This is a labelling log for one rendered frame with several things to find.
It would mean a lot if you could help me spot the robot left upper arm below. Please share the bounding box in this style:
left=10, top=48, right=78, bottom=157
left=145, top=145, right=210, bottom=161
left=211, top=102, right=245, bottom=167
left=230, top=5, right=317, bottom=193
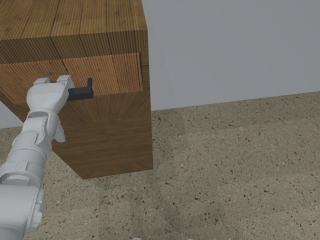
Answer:
left=0, top=184, right=45, bottom=240

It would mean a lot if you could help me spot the left robot hand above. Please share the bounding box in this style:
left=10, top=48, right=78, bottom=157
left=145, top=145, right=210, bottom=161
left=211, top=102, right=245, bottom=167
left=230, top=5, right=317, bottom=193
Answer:
left=26, top=74, right=75, bottom=143

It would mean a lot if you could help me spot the cabinet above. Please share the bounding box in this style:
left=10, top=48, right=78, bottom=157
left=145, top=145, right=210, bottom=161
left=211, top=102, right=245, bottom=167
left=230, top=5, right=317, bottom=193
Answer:
left=0, top=0, right=154, bottom=180

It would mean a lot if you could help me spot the drawer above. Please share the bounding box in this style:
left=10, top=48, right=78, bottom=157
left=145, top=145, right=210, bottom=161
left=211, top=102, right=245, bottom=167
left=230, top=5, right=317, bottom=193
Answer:
left=0, top=52, right=143, bottom=104

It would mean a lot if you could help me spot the left robot forearm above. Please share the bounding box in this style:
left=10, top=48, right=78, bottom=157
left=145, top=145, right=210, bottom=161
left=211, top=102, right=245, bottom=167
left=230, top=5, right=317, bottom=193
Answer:
left=0, top=108, right=59, bottom=189

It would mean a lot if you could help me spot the handle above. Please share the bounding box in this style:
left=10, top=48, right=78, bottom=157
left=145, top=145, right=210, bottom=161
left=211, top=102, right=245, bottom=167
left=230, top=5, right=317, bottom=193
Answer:
left=51, top=78, right=94, bottom=101

